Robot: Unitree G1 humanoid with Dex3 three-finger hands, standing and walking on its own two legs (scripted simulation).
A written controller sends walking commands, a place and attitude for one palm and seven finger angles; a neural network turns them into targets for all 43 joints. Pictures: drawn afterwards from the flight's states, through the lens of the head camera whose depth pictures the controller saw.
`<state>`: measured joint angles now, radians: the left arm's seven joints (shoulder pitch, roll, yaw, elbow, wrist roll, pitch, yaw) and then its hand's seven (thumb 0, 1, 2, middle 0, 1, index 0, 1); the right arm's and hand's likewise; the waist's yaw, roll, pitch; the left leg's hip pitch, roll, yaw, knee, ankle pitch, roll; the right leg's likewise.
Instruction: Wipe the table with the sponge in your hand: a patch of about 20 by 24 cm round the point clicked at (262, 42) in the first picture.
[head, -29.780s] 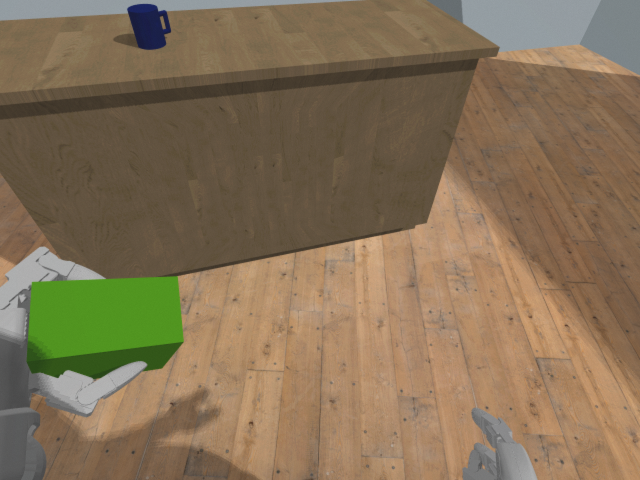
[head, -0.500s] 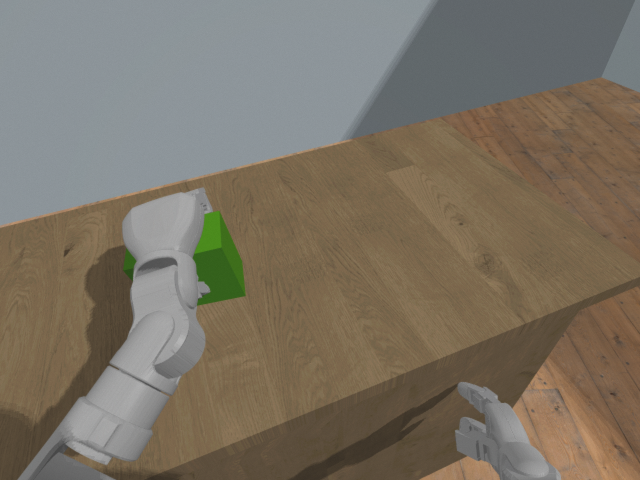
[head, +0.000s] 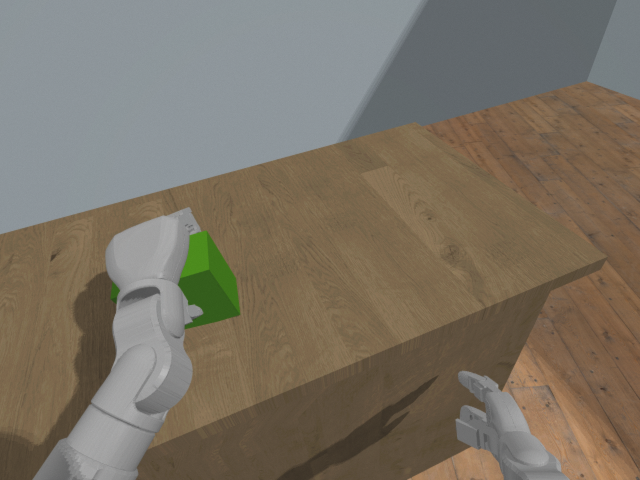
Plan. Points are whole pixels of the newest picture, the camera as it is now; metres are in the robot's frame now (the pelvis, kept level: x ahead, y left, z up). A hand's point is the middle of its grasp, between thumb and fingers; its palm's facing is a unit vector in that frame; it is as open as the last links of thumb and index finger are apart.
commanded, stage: wipe back along the third lane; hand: left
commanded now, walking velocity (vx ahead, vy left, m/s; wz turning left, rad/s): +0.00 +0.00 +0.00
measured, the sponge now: (187, 294) +0.31 +0.22 +0.10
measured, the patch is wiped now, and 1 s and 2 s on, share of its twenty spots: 1.00 1.00 1.00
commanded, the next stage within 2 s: slide back across to the middle lane in 0.32 s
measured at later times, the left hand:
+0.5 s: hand (181, 304) +0.26 +0.19 +0.15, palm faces +0.26 -0.20 -0.95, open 10.2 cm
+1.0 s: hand (111, 328) +0.22 +0.25 +0.15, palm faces +0.21 -0.17 -0.96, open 10.2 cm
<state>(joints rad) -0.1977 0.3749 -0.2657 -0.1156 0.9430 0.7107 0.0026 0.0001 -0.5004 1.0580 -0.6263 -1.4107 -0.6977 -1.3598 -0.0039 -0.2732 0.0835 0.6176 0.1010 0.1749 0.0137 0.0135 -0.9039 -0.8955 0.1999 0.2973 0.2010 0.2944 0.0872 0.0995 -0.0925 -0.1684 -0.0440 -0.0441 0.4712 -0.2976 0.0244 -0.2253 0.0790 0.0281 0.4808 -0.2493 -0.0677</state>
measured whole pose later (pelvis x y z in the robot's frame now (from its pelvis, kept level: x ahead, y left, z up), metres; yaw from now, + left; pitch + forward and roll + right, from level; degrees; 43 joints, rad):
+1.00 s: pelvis -0.02 -0.02 +0.00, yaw -1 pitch -3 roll +1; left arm 0.09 0.51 -0.06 -0.34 0.80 0.61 -0.05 -0.01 -0.52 1.06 -0.67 -1.36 -0.74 -1.31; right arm 0.03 -0.29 0.06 0.62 0.07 0.12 -0.06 0.01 -0.90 -0.90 0.20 0.30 0.20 0.29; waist 0.11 0.12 -0.06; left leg -0.14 -0.02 -0.04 0.49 -0.28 0.00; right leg -0.20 0.10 0.03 0.49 -0.23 -0.09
